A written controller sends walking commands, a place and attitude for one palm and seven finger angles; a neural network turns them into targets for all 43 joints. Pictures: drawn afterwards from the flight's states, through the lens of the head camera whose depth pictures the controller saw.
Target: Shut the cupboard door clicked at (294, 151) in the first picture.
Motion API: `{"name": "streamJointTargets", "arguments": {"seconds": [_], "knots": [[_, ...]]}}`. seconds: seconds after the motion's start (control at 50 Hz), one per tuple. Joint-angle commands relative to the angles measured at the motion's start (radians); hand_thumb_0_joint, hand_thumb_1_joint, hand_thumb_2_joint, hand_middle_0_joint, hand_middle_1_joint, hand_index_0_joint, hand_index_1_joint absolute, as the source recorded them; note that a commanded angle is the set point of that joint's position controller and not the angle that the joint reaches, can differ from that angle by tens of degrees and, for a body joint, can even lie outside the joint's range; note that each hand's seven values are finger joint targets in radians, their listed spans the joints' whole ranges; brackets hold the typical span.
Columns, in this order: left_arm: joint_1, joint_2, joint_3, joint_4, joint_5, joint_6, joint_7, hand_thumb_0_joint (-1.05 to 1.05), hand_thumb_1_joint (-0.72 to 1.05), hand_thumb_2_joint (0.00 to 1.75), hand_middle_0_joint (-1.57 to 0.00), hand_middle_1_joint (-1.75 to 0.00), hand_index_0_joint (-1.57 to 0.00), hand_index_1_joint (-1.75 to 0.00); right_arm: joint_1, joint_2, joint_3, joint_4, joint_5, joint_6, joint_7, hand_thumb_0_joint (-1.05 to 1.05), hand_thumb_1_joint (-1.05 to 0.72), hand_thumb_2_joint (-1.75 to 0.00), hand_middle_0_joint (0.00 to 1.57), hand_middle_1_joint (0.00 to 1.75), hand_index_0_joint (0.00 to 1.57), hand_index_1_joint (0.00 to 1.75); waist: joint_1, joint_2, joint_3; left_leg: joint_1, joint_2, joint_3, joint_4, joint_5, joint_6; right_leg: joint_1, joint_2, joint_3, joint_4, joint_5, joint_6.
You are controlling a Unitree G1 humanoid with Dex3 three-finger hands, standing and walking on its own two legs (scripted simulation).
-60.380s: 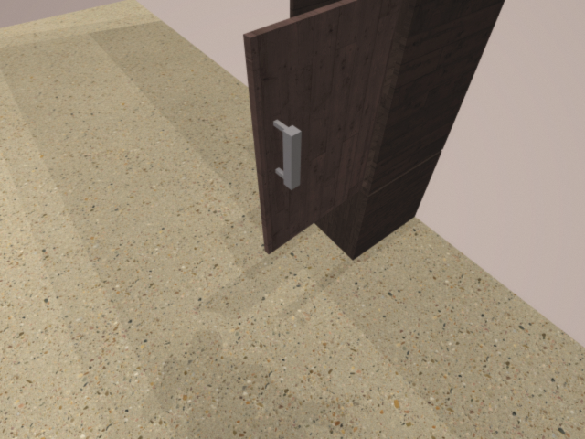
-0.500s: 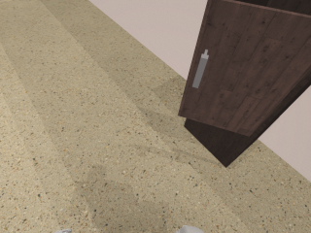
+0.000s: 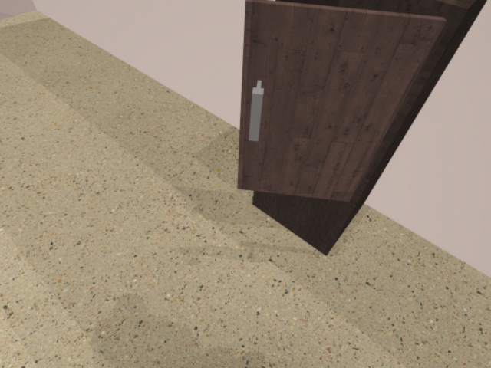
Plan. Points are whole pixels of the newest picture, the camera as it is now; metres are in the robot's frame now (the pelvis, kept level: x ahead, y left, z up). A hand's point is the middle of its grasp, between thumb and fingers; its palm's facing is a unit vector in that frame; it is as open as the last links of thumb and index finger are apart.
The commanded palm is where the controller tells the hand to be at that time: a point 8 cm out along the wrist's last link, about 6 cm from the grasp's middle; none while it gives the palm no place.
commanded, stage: take the last steps up to it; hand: left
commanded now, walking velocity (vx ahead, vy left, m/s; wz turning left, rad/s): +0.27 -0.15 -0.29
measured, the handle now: (256, 110) +0.69 +0.01 +0.02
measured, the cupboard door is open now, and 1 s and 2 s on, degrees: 34 34 34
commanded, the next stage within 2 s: come to a stop and stand still in 0.70 s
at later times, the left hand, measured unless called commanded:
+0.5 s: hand (187, 359) +0.16 +0.11 -0.16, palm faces -0.12 -0.97 -0.22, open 7.4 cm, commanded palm none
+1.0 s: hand (226, 311) +0.26 +0.05 -0.17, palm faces -0.08 -0.97 -0.23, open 7.3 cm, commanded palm none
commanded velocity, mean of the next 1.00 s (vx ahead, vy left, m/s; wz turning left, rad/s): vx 0.11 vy -0.06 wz -0.06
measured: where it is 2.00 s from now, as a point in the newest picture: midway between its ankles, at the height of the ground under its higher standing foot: outside the picture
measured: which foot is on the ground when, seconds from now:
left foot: down 0.00-0.40, up 0.42-0.68, down 0.70-1.00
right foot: down 0.00-0.00, up 0.02-0.38, down 0.40-0.70, up 0.72-0.96, down 0.98-1.00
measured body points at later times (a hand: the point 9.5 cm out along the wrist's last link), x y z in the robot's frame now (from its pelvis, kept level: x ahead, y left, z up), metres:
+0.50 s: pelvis +0.07 -0.07 +0.00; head +0.09 -0.08 +0.45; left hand +0.17 +0.16 -0.14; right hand +0.00 -0.32 -0.15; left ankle +0.03 +0.07 -0.67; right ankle +0.06 -0.18 -0.73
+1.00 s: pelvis +0.20 -0.14 +0.00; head +0.24 -0.15 +0.45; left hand +0.26 +0.10 -0.15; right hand +0.18 -0.36 -0.16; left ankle +0.20 +0.00 -0.73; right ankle +0.22 -0.27 -0.73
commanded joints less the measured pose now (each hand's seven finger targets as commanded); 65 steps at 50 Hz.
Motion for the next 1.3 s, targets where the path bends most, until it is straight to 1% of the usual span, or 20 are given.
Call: {"name": "streamJointTargets", "arguments": {"seconds": [0.0,0.08,0.2,0.28,0.34,0.38,0.42,0.46,0.5,0.64,0.66,0.68,0.7,0.76,0.86,0.92,0.98,1.08,1.18,1.28], "knots": [[-0.062,0.105,0.036,-0.11,0.01,-0.009,-0.009,0.0,0.9,0.9,-0.2,-0.3,-0.2,-0.3,0.17,-0.255,-0.044,-0.04,-0.024,-0.025,-0.016,0.0,-0.9,-0.9,0.2,0.3,0.2,0.3,-0.067,0.221,-0.004,0.099,0.418,-0.493,-0.399,-0.256,0.194,-0.279,-0.01,0.017,0.4,-0.27,-0.018],[-0.038,0.109,0.053,-0.066,0.019,-0.006,-0.046,0.0,0.9,0.9,-0.2,-0.3,-0.2,-0.3,0.066,-0.167,-0.025,-0.056,-0.024,-0.045,-0.022,0.0,-0.9,-0.9,0.2,0.3,0.2,0.3,-0.01,0.202,0.056,0.063,0.281,-0.231,-0.407,-0.179,0.133,-0.328,-0.049,0.002,0.548,-0.065,0.004],[-0.103,0.074,0.034,-0.075,0.014,-0.015,-0.061,0.0,0.9,0.9,-0.2,-0.3,-0.2,-0.3,0.167,-0.167,-0.046,-0.003,-0.022,-0.06,-0.018,0.0,-0.9,-0.9,0.2,0.3,0.2,0.3,-0.049,0.177,0.02,0.18,0.292,-0.117,-0.374,-0.047,0.158,-0.302,-0.077,-0.056,0.288,-0.029,0.019],[-0.079,0.065,0.031,-0.06,0.014,-0.026,-0.066,0.0,0.9,0.9,-0.2,-0.3,-0.2,-0.3,0.137,-0.197,-0.062,0.012,-0.024,-0.055,-0.008,0.0,-0.9,-0.9,0.2,0.3,0.2,0.3,-0.038,0.21,0.002,0.115,0.296,-0.06,-0.324,-0.071,0.149,-0.13,-0.053,-0.115,0.074,-0.037,0.011],[0.084,0.103,0.044,0.008,0.016,-0.043,-0.058,0.0,0.9,0.9,-0.2,-0.3,-0.2,-0.3,0.11,-0.181,-0.06,0.024,-0.016,-0.05,0.001,0.0,-0.9,-0.9,0.2,0.3,0.2,0.3,0.04,0.096,-0.042,-0.024,0.211,0.024,-0.12,-0.087,0.087,0.171,-0.01,-0.14,-0.141,0.07,-0.011],[0.264,0.263,0.075,0.072,0.018,-0.065,-0.027,0.0,0.9,0.9,-0.2,-0.3,-0.2,-0.3,0.027,-0.052,-0.023,-0.037,0.002,-0.055,0.014,0.0,-0.9,-0.9,0.2,0.3,0.2,0.3,0.13,-0.362,-0.078,-0.4,-0.004,0.152,0.369,-0.392,0.018,0.417,-0.352,0.374,-0.363,-0.131,-0.172],[0.177,0.219,0.059,0.056,0.01,-0.061,-0.003,0.0,0.9,0.9,-0.2,-0.3,-0.2,-0.3,0.004,-0.082,-0.034,-0.035,-0.001,-0.045,0.015,0.0,-0.9,-0.9,0.2,0.3,0.2,0.3,0.079,-0.185,0.001,-0.413,0.064,0.007,0.552,-0.268,0.04,0.249,-0.365,0.336,-0.417,-0.243,-0.242],[0.079,0.157,0.044,0.04,0.012,-0.065,0.004,0.0,0.9,0.9,-0.2,-0.3,-0.2,-0.3,0.022,-0.089,-0.034,-0.004,-0.011,-0.044,0.015,0.0,-0.9,-0.9,0.2,0.3,0.2,0.3,0.034,-0.205,0.025,-0.362,0.087,-0.008,0.559,-0.197,0.034,0.148,-0.324,0.249,-0.396,-0.16,-0.234],[0.032,0.12,0.03,0.041,0.016,-0.079,0.01,0.0,0.9,0.9,-0.2,-0.3,-0.2,-0.3,0.061,-0.048,-0.028,0.015,-0.014,-0.041,0.026,0.0,-0.9,-0.9,0.2,0.3,0.2,0.3,-0.014,-0.115,0.009,-0.244,0.082,0.011,0.463,-0.145,0.028,0.081,-0.281,0.097,-0.365,0.019,-0.209],[0.03,0.099,0.021,0.082,-0.001,-0.079,0.005,0.0,0.9,0.9,-0.2,-0.3,-0.2,-0.3,0.193,-0.032,-0.012,0.066,-0.014,-0.065,0.019,0.0,-0.9,-0.9,0.2,0.3,0.2,0.3,-0.072,-0.017,-0.02,0.139,0.003,0.078,-0.064,0.13,0.015,-0.006,-0.181,-0.015,-0.174,0.079,-0.149],[0.052,0.063,0.012,0.079,-0.005,-0.075,0.001,0.0,0.9,0.9,-0.2,-0.3,-0.2,-0.3,0.253,-0.086,-0.021,0.085,-0.018,-0.074,0.012,0.0,-0.9,-0.9,0.2,0.3,0.2,0.3,-0.089,0.127,-0.052,0.239,0.074,-0.05,-0.132,0.138,0.039,-0.075,-0.114,-0.043,-0.012,0.043,-0.112],[0.093,0.01,0.005,0.068,-0.011,-0.072,-0.004,0.0,0.9,0.9,-0.2,-0.3,-0.2,-0.3,0.315,-0.18,-0.043,0.087,-0.032,-0.078,0.003,0.0,-0.9,-0.9,0.2,0.3,0.2,0.3,-0.096,0.349,-0.077,0.327,0.313,-0.386,-0.261,0.109,0.137,-0.238,-0.016,-0.131,0.223,-0.161,-0.057],[0.049,0.049,0.002,0.037,0.002,-0.068,-0.004,0.0,0.9,0.9,-0.2,-0.3,-0.2,-0.3,0.324,-0.216,-0.048,0.079,-0.026,-0.063,-0.007,0.0,-0.9,-0.9,0.2,0.3,0.2,0.3,-0.107,0.297,-0.034,0.278,0.416,-0.524,-0.338,0.053,0.227,-0.293,-0.005,-0.082,0.401,-0.307,-0.056],[0.011,0.053,0.017,0.051,0.017,-0.06,-0.013,0.0,0.9,0.9,-0.2,-0.3,-0.2,-0.3,0.171,-0.117,-0.021,0.035,-0.02,-0.063,-0.015,0.0,-0.9,-0.9,0.2,0.3,0.2,0.3,-0.043,0.211,0.076,0.076,0.326,-0.35,-0.375,0.029,0.208,-0.303,-0.09,-0.018,0.522,-0.142,-0.034],[0.081,-0.018,-0.01,0.086,-0.005,-0.044,0.003,0.0,0.9,0.9,-0.2,-0.3,-0.2,-0.3,0.049,-0.085,-0.003,0.032,-0.009,-0.059,-0.025,0.0,-0.9,-0.9,0.2,0.3,0.2,0.3,0.02,0.151,-0.053,0.108,0.2,-0.045,-0.216,0.562,0.169,-0.021,-0.062,-0.082,0.097,-0.008,0.016],[0.153,0.046,0.0,0.108,0.002,-0.054,0.013,0.0,0.9,0.9,-0.2,-0.3,-0.2,-0.3,0.043,-0.079,-0.015,0.053,0.01,-0.037,-0.018,0.0,-0.9,-0.9,0.2,0.3,0.2,0.3,0.045,0.055,-0.082,0.089,0.109,0.008,-0.096,0.343,0.081,0.118,-0.074,-0.034,-0.175,0.315,0.011],[0.07,0.181,0.015,0.08,0.01,-0.056,0.021,0.0,0.9,0.9,-0.2,-0.3,-0.2,-0.3,0.124,-0.03,-0.024,0.061,0.019,-0.001,0.0,0.0,-0.9,-0.9,0.2,0.3,0.2,0.3,-0.011,-0.13,-0.069,0.063,-0.023,0.053,0.058,-0.155,0.011,0.044,-0.351,0.181,-0.228,0.57,-0.139],[0.097,0.171,0.037,0.084,0.015,-0.047,0.053,0.0,0.9,0.9,-0.2,-0.3,-0.2,-0.3,0.02,-0.062,-0.032,0.035,0.018,0.012,-0.01,0.0,-0.9,-0.9,0.2,0.3,0.2,0.3,0.062,-0.251,-0.098,-0.174,-0.042,-0.041,0.364,-0.31,0.003,0.299,-0.389,0.204,-0.125,1.173,-0.23],[0.047,0.184,0.056,0.037,0.02,-0.034,0.059,0.0,0.9,0.9,-0.2,-0.3,-0.2,-0.3,-0.043,-0.051,-0.029,0.006,0.017,0.015,0.002,0.0,-0.9,-0.9,0.2,0.3,0.2,0.3,0.063,-0.177,-0.163,-0.156,-0.051,-0.057,0.324,-0.237,-0.011,0.311,-0.356,0.138,-0.123,0.986,-0.209],[-0.029,0.16,0.046,0.008,0.009,-0.021,0.05,0.0,0.9,0.9,-0.2,-0.3,-0.2,-0.3,0.064,-0.066,-0.028,0.036,0.011,0.005,0.008,0.0,-0.9,-0.9,0.2,0.3,0.2,0.3,-0.02,-0.107,-0.135,0.169,-0.028,-0.012,-0.163,0.168,-0.005,0.063,-0.239,0.047,-0.043,0.49,-0.087]]}}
